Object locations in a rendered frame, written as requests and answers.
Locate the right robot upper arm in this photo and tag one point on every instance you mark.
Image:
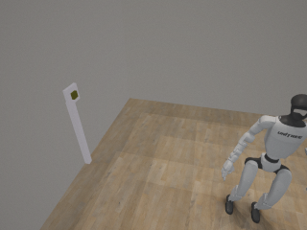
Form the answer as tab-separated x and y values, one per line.
264	122

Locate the robot right hand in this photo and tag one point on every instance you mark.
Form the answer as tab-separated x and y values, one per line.
227	168

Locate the button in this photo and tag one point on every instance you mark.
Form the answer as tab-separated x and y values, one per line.
74	95

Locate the right robot forearm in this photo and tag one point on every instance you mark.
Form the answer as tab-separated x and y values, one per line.
238	149

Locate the panel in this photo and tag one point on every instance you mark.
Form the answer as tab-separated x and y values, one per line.
76	121

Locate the robot left thigh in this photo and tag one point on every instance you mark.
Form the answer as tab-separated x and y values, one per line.
279	186

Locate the humanoid robot head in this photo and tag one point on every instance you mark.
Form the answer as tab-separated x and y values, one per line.
294	119

